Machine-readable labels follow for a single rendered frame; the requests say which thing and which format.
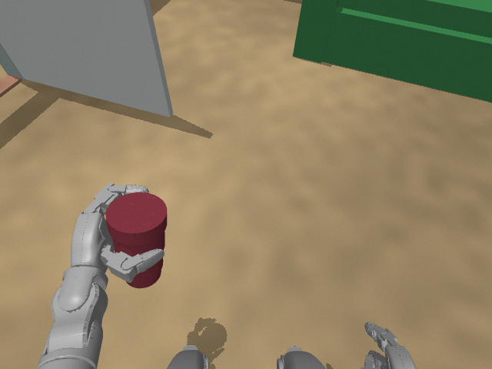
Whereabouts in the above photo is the sofa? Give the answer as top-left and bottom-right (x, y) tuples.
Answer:
(293, 0), (492, 102)

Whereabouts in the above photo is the right robot hand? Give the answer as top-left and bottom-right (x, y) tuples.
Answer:
(361, 322), (417, 369)

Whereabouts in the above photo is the cup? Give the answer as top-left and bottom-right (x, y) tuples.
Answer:
(105, 192), (167, 288)

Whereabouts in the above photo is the left robot arm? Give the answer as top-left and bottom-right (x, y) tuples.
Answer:
(37, 265), (108, 369)

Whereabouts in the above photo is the left robot hand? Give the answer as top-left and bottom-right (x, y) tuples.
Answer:
(71, 182), (165, 283)

